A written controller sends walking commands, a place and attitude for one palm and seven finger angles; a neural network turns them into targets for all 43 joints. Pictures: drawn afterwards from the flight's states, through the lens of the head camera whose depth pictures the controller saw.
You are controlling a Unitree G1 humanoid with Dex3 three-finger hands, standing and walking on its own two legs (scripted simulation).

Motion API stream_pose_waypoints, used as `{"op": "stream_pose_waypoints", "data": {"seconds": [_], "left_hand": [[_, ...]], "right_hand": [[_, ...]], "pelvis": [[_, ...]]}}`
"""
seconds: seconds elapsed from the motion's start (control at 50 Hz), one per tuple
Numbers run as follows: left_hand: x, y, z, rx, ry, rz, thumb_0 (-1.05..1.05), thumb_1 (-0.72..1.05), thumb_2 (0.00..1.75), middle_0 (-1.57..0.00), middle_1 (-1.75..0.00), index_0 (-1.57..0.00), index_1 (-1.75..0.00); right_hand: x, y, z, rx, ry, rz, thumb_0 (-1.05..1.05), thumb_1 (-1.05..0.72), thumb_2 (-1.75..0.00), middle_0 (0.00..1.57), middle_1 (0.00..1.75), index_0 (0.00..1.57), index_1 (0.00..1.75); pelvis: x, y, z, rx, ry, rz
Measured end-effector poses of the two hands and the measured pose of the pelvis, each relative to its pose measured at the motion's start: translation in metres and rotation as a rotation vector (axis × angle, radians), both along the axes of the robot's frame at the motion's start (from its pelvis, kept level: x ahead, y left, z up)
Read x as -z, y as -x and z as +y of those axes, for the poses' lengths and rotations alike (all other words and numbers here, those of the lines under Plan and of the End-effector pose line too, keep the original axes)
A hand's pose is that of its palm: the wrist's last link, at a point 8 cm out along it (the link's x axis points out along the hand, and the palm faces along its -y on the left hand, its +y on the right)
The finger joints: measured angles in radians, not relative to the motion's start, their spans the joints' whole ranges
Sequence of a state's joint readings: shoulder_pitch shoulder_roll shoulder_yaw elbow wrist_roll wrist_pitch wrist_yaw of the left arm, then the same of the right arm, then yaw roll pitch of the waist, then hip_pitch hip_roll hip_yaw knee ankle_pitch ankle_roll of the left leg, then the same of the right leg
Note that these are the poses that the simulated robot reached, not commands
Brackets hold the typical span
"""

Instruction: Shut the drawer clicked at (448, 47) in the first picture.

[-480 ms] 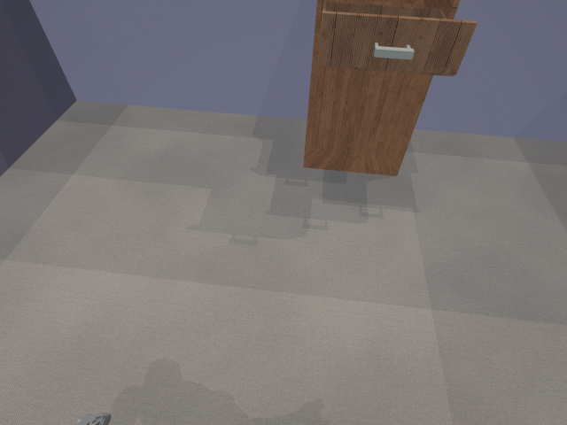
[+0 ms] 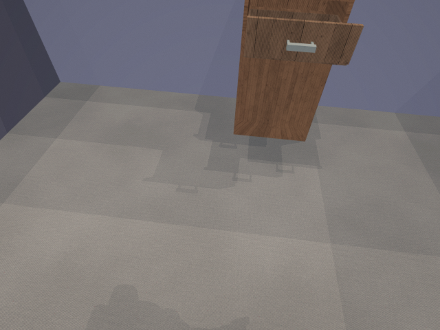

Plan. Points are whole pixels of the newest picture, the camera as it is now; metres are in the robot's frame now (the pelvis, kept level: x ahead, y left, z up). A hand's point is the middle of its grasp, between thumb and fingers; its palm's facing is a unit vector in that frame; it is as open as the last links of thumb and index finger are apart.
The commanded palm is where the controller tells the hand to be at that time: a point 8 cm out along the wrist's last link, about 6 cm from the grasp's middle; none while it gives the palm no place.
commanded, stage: stand and wait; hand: left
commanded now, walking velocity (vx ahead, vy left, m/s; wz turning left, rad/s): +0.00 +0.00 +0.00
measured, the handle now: (300, 45) +1.17 -0.26 +0.02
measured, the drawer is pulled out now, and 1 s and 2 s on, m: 0.29 0.29 0.29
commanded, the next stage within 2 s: look at it before walking up in 0.42 s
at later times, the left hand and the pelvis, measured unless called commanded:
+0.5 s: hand out of the picture +0.06 +0.24 -0.15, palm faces -0.03 -0.94 -0.33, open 7.4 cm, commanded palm none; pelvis -0.01 -0.01 +0.00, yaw +0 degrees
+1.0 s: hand out of the picture +0.06 +0.24 -0.15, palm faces -0.03 -0.94 -0.33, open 7.4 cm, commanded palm none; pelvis -0.01 -0.01 +0.00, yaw +0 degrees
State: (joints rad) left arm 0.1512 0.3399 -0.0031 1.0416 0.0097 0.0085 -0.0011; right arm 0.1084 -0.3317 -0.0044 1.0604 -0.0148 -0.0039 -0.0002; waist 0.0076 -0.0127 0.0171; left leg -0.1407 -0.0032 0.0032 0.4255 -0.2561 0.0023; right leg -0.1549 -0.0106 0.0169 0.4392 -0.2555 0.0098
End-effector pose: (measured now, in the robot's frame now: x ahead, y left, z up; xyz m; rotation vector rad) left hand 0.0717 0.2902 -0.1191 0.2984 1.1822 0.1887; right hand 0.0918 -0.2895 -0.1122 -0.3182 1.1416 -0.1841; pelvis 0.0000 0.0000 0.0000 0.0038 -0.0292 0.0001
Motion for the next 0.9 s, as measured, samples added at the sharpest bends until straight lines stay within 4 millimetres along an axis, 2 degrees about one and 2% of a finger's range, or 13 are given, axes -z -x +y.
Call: {"op": "stream_pose_waypoints", "data": {"seconds": [0.16, 0.3, 0.58, 0.9], "left_hand": [[0.000, 0.017, 0.002, -0.004, -0.012, 0.045, 0.00, 0.90, 0.90, -0.21, -0.30, -0.20, -0.30], [-0.002, 0.019, 0.000, 0.001, -0.012, 0.045, 0.00, 0.90, 0.90, -0.21, -0.30, -0.20, -0.30], [-0.003, 0.012, -0.007, 0.014, -0.002, 0.016, 0.00, 0.90, 0.90, -0.21, -0.30, -0.20, -0.30], [-0.001, 0.017, -0.006, 0.003, -0.002, 0.040, 0.00, 0.90, 0.90, -0.21, -0.30, -0.20, -0.30]], "right_hand": [[0.004, 0.030, -0.008, 0.027, 0.002, 0.069, 0.00, -0.91, -0.90, 0.20, 0.30, 0.20, 0.30], [0.006, 0.042, -0.009, 0.038, -0.006, 0.087, 0.00, -0.91, -0.90, 0.20, 0.30, 0.20, 0.30], [0.006, 0.042, -0.007, 0.034, -0.015, 0.072, 0.00, -0.91, -0.90, 0.20, 0.30, 0.20, 0.30], [0.004, 0.033, -0.009, 0.026, -0.009, 0.071, 0.00, -0.91, -0.90, 0.20, 0.30, 0.20, 0.30]], "pelvis": [[-0.002, 0.007, -0.003, 0.003, 0.000, -0.001], [-0.002, 0.011, -0.005, 0.006, 0.000, -0.003], [-0.003, 0.015, -0.007, 0.006, -0.001, 0.001], [-0.004, 0.011, -0.007, 0.005, 0.000, 0.005]]}}
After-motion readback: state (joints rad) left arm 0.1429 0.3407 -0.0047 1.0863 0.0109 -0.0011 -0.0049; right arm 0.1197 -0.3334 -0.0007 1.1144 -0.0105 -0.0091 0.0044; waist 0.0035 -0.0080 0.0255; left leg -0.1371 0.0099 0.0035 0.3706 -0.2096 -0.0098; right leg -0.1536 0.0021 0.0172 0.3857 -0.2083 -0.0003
